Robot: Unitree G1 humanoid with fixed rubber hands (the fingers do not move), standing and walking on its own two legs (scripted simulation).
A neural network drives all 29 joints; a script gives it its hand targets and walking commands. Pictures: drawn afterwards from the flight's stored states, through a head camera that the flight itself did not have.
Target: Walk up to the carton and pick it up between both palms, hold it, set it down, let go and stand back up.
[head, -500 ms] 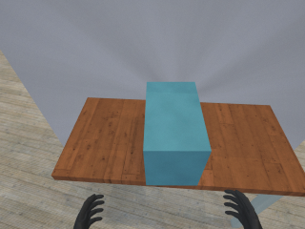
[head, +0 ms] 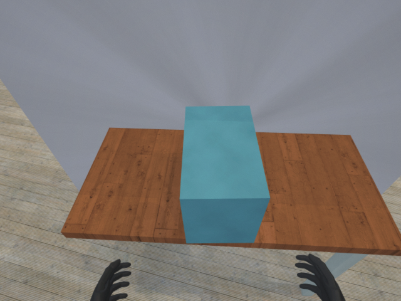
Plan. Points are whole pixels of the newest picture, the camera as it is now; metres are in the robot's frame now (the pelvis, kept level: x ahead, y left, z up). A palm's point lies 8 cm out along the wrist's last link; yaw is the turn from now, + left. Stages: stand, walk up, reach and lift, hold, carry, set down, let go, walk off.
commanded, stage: set down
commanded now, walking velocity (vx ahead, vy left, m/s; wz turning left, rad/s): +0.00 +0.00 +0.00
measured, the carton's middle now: (218, 172) +0.43 -0.02 -0.03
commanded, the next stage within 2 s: let go in 0.24 s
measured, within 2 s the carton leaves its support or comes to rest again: neither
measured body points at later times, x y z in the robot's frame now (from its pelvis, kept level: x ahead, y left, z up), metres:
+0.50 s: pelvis -0.02 +0.00 +0.00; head -0.01 +0.01 +0.45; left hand +0.15 +0.23 -0.09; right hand +0.15 -0.22 -0.09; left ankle -0.02 +0.12 -0.75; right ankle -0.01 -0.12 -0.75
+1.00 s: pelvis +0.00 +0.02 -0.01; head -0.01 +0.02 +0.44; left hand +0.11 +0.31 -0.12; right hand +0.12 -0.28 -0.11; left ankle -0.02 +0.12 -0.75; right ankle -0.01 -0.12 -0.75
